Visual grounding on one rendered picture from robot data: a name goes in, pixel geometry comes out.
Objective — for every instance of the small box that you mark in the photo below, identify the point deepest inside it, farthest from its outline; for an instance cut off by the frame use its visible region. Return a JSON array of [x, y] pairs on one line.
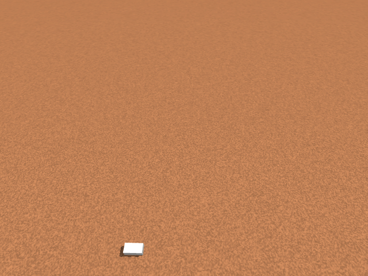
[[133, 249]]

